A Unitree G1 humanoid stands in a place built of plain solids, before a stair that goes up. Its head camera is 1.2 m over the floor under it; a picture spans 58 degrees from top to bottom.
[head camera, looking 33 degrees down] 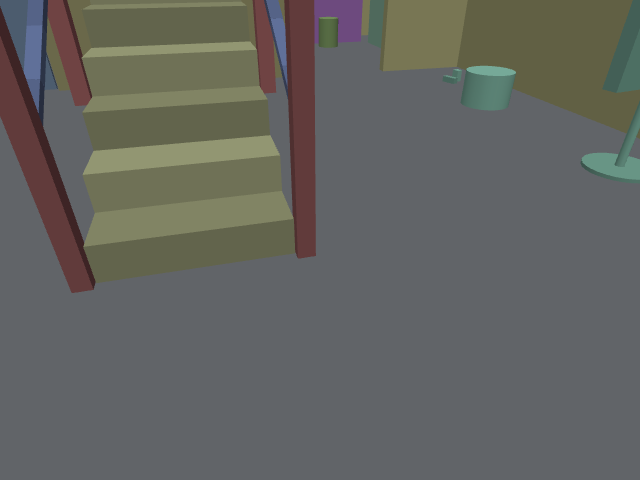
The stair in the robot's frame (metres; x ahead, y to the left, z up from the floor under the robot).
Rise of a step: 0.19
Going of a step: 0.30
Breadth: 0.90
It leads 15 degrees to the left of straight ahead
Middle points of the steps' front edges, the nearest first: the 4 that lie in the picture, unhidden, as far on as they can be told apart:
1.61 0.55 0.19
1.90 0.63 0.39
2.19 0.71 0.58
2.48 0.78 0.78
